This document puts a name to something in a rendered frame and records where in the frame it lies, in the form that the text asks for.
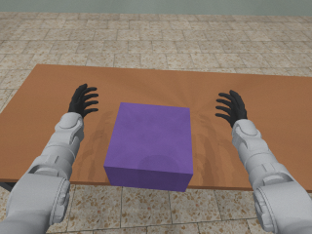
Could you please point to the robot left hand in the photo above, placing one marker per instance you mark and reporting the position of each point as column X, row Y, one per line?
column 78, row 104

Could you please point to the left robot upper arm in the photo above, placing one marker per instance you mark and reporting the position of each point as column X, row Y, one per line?
column 38, row 202

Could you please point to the robot right hand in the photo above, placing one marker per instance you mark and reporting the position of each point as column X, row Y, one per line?
column 237, row 109

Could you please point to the carton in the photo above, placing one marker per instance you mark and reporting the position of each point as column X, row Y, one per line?
column 150, row 147

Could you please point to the robot right forearm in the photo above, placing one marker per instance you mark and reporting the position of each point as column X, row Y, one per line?
column 258, row 160

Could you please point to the table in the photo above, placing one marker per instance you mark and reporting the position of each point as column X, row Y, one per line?
column 280, row 106

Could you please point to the right robot upper arm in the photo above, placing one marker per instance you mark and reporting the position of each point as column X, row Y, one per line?
column 283, row 208

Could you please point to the robot left forearm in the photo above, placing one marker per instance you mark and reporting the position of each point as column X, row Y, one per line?
column 60, row 152

